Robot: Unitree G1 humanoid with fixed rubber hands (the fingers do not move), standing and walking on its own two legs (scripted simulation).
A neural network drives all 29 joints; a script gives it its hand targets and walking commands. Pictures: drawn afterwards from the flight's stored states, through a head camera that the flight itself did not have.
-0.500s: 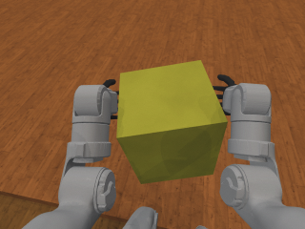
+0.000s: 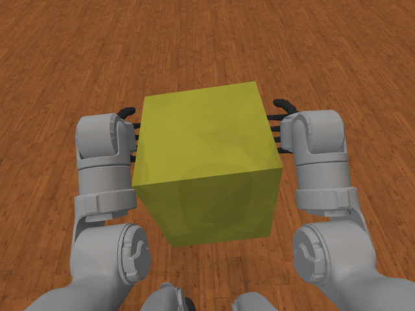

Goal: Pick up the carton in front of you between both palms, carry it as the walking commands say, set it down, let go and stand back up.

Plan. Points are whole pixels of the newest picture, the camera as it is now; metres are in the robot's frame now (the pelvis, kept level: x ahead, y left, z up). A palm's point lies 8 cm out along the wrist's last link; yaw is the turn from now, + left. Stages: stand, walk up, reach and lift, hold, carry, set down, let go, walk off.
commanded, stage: carry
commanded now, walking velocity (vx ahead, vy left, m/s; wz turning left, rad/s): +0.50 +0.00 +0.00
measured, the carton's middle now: (210, 170) +0.37 -0.03 +0.05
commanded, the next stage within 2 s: none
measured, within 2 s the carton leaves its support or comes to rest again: neither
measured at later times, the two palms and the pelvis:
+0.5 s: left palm (130, 18) +0.64 +0.10 +0.23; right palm (270, 13) +0.64 -0.19 +0.23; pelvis +0.27 -0.05 +0.05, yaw +1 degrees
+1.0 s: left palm (123, 11) +0.87 +0.16 +0.15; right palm (225, 2) +0.87 -0.14 +0.16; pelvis +0.55 +0.00 +0.07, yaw -1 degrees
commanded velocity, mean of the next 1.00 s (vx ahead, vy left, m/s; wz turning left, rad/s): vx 0.50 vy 0.00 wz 0.00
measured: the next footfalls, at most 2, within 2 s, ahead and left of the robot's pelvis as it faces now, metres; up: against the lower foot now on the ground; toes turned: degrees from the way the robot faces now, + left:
right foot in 0.40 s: +0.38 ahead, -0.13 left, +0.00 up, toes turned -6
left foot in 0.88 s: +0.62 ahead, +0.09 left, +0.00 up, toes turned +10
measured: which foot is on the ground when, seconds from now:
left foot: down 0.00-0.42, up 0.44-0.86, down 0.88-1.00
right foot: up 0.00-0.38, down 0.40-0.90, up 0.92-1.00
